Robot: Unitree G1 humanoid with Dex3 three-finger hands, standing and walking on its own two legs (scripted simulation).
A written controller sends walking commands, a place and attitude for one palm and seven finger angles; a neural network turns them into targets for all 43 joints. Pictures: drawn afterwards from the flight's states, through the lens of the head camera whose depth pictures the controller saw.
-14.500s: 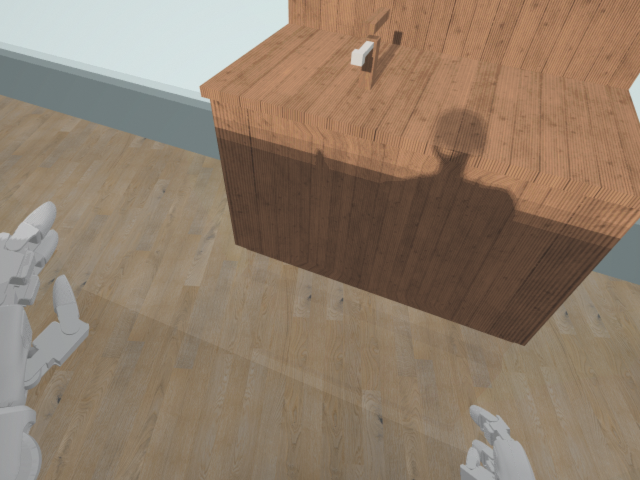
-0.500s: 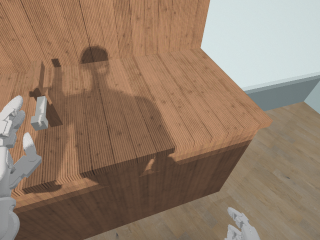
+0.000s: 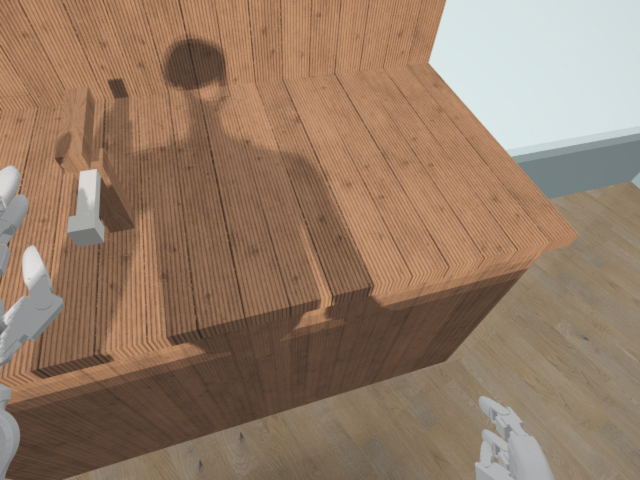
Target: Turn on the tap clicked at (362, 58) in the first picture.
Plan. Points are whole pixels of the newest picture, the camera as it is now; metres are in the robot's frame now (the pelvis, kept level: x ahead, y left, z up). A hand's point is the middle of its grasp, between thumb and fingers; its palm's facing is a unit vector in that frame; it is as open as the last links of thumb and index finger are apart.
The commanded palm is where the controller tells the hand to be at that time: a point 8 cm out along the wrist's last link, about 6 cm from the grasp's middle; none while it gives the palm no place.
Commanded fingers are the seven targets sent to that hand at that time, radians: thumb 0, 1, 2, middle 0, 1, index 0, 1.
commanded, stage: come to a stop and stand still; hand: left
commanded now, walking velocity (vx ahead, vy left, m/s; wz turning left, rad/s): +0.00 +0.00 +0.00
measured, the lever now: (86, 229) +0.34 +0.32 +0.10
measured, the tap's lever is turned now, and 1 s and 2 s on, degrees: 0 0 0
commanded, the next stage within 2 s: look again from close up in 0.32 s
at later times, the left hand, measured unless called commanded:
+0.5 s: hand (62, 301) +0.22 +0.25 +0.16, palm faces +0.39 -0.86 -0.33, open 7.4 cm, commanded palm +0.16 +0.29 +0.18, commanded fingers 0.00 0.90 0.90 -0.20 -0.30 -0.20 -0.30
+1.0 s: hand (44, 278) +0.23 +0.27 +0.18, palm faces +0.41 -0.85 -0.32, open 7.4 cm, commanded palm +0.17 +0.28 +0.18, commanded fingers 0.00 0.90 0.90 -0.20 -0.30 -0.20 -0.30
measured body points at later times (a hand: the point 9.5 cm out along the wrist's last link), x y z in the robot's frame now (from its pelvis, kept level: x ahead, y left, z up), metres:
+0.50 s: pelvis +0.00 +0.01 +0.00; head +0.01 +0.03 +0.45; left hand +0.20 +0.30 +0.18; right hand +0.17 -0.21 -0.07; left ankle -0.01 +0.12 -0.74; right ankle +0.06 -0.14 -0.74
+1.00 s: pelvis +0.00 +0.00 +0.00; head -0.02 -0.01 +0.45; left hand +0.20 +0.31 +0.20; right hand +0.17 -0.22 -0.08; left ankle -0.01 +0.12 -0.74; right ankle +0.06 -0.14 -0.74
